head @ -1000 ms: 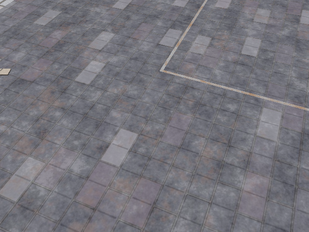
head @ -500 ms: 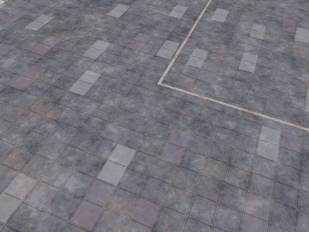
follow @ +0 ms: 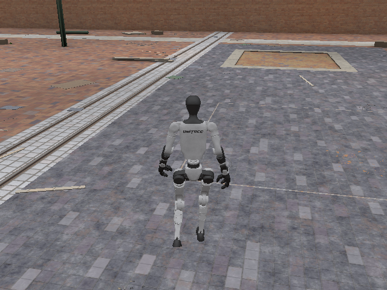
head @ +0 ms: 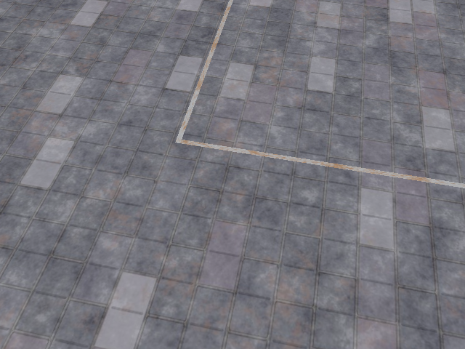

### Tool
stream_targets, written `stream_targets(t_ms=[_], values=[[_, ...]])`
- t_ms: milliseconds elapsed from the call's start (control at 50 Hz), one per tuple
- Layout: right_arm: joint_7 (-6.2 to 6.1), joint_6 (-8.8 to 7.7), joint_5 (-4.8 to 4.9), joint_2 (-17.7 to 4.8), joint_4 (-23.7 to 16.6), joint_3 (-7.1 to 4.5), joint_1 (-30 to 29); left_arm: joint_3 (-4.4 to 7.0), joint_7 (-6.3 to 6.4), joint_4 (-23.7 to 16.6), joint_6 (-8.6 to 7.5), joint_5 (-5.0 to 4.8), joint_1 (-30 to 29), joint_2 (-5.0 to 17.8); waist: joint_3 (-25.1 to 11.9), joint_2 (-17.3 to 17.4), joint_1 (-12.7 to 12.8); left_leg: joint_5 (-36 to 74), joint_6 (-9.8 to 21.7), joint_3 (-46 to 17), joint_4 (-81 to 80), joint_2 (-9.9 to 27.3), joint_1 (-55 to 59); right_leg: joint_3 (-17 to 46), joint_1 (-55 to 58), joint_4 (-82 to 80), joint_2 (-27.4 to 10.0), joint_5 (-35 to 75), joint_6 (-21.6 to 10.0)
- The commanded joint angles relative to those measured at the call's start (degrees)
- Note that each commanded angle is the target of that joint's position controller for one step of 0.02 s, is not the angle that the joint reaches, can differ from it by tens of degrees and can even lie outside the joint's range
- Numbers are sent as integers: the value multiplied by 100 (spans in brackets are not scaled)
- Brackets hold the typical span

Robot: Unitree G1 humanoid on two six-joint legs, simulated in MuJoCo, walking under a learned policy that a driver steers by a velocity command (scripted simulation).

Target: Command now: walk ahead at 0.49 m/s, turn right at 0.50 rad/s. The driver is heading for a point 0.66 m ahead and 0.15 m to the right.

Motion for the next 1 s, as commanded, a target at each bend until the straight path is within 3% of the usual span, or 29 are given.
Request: stream_targets(t_ms=[20, 80, 140, 200, 280, 340, 360, 380, 400, 420, 440, 460, 480, 500, 540, 580, 700, 760, 800, 840, 860, 880, 900, 920, 940, 960, 980, 1000], values=[[-67, -245, -6, -912, -650, -248, -221, 157, 46, -288, -93, 81, 397, 642, -545, 157, 81, 529, 51, -453, 106, 546, -2175, 2522, 1917, -1920, -1597, 331, -1115], [-99, -24, -153, -679, -821, -255, -164, 167, 112, -342, -88, 33, 368, 677, -341, -123, -150, 715, -238, -299, -690, 633, -1710, 1983, 887, -2179, -1328, 826, -1159], [-132, 24, -209, -594, -1178, -225, -950, 246, 250, -315, -69, 11, 702, 918, -138, -207, 67, 1820, -477, -142, -2098, 470, -1766, 1613, 507, -2204, -1047, 821, -1003], [-80, -26, -143, -445, -1421, -154, -1655, 277, 312, -260, 1, -42, 1062, 977, -194, -326, 396, 2936, -502, -59, -3501, 119, -1279, 1512, 473, -2010, -856, 465, -701], [11, -80, -25, -735, -1648, -229, -1965, 268, 354, -175, 82, -101, 1380, 893, -323, -453, 458, 2786, -420, -359, -4167, 13, -1136, 2171, 1255, -1458, -1156, 43, -559], [46, -167, -9, -958, -1594, -332, -1491, 275, 383, -258, 142, -40, 1276, 873, -456, -651, 111, 2037, -137, -327, -4444, 1, -534, 2578, 1620, -776, -1263, 294, -397], [14, -196, -63, -1118, -1484, -416, -916, 207, 367, -308, 140, -13, 1265, 682, -826, -585, -171, 1936, 74, -368, -4561, 149, 376, 2423, 1463, -107, -981, 456, -231], [-31, -201, -149, -1430, -1421, -499, -62, 69, 330, -416, 119, 79, 1332, 306, -1649, 29, -497, 1546, 435, -1230, -4458, 1097, 1811, 1909, 834, 1478, -584, -224, -28], [-13, -95, -197, -1878, -1217, -625, 395, -37, 300, -608, 48, -98, 2146, -25, -2279, 2017, -116, 355, 1384, -3922, -4984, 2362, 3582, 1125, -1237, 3296, 185, -2550, 321], [24, -62, -98, -1291, -1324, -513, 276, 66, 325, -481, 50, -190, 2098, 645, -1966, 1458, -240, -780, 1296, -4392, -5232, 2412, 3407, 1295, -1970, 4094, -340, -2466, 380], [11, -33, -79, -918, -1417, -417, 26, 170, 333, -544, 86, -162, 1483, 992, -1237, 816, -406, -547, 1010, -3395, -5282, 2128, 2757, 1224, -2138, 4279, -536, -1899, 418], [15, 0, -122, -840, -1451, -375, -266, 180, 351, -608, 118, -98, 1192, 928, -826, 407, -314, 316, 857, -2596, -5358, 1856, 2074, 1055, -1958, 4184, -734, -1451, 482], [17, 26, -140, -715, -1418, -337, -444, 197, 340, -681, 125, -35, 1006, 850, -497, 402, -224, 980, 814, -2038, -5488, 1612, 1579, 1041, -1862, 3905, -876, -1165, 517], [9, 24, -178, -666, -1388, -315, -511, 208, 303, -720, 151, -59, 1031, 737, -393, 587, -95, 1340, 750, -1596, -5632, 1457, 1237, 1008, -1606, 3734, -1028, -990, 527], [20, -12, -138, -655, -1314, -337, -497, 177, 263, -779, 223, -104, 1051, 491, -330, 684, -36, 1756, 811, -1026, -5882, 1324, 988, 824, -1472, 3540, -1111, -845, 567], [23, -45, -103, -783, -1239, -396, -451, 154, 246, -931, 268, -70, 864, 380, -256, 558, -22, 2218, 933, -668, -6034, 1389, 975, 796, -1663, 3227, -1179, -598, 619], [-33, 54, -84, -1042, -1092, -484, -345, 78, 82, -1254, 200, -46, 45, 225, -98, 374, -241, 2888, 819, 463, -6109, 1282, 1215, 455, -1570, 1450, -1137, 874, 598], [-52, 135, -21, -1173, -970, -521, -96, 50, -20, -1468, 185, -56, -465, 193, 68, 332, -397, 2983, 737, 750, -6034, 1394, 1513, 180, -1483, 860, -1042, 920, 480], [-55, 207, 40, -1267, -913, -556, -17, 72, -79, -1606, 191, -67, -646, 259, 126, 365, -372, 3413, 653, 892, -5836, 1516, 1827, 41, -1439, 618, -959, 565, 330], [-87, 289, 81, -1411, -916, -596, -60, 154, -104, -1657, 208, -17, -497, 410, -45, 501, -146, 5292, 545, 1085, -5151, 1519, 1964, -234, -860, 448, -623, -9, 109], [-115, 337, 95, -1478, -921, -609, -76, 250, -96, -1576, 209, 25, -43, 579, -346, 572, 145, 6304, 474, 1147, -4405, 1453, 1936, -364, -195, 325, -358, -144, -22], [-139, 363, 118, -1427, -946, -575, -152, 402, -50, -1337, 196, 39, 865, 827, -829, 456, 655, 6354, 289, 1277, -3296, 1237, 1534, -366, 1103, -197, -135, 564, -212], [-142, 315, 1, -1200, -1062, -471, -89, 538, 79, -1171, 233, 81, 1597, 1224, -1366, -62, 960, 4517, -14, 1290, -1690, 939, 199, 500, 2840, -194, -732, 2084, -484], [-33, 197, -236, -423, -1331, -195, 621, 522, 162, -1293, 201, 201, 1308, 1806, -2187, -1576, 161, -1466, -396, 878, 530, -75, -2152, 3394, 4803, -53, -2645, 4014, -1648], [36, 96, -65, -1010, -1102, -270, 439, 424, 148, -1412, 194, 173, 1558, 1400, -3293, -739, 681, -1601, -387, -345, 1136, -57, -2039, 3954, 4753, -449, -2919, 4083, -1924], [52, 109, 144, -1154, -1230, -331, -107, 316, 108, -1297, 171, 157, 1272, 1108, -2438, -524, 658, -1167, -360, -319, 1039, 218, -2393, 2876, 4184, -487, -2631, 4486, -1656], [7, 120, 89, -1043, -1268, -287, -309, 262, 100, -1215, 149, 42, 978, 894, -1671, -206, 468, -753, -344, -176, 513, 433, -2512, 2222, 3358, -605, -2264, 4098, -1321], [-55, 169, -17, -1027, -1210, -303, -405, 206, 118, -1218, 148, 15, 655, 734, -1260, -72, 294, -467, -379, -142, 143, 563, -2323, 1915, 2608, -813, -2047, 3752, -1117]])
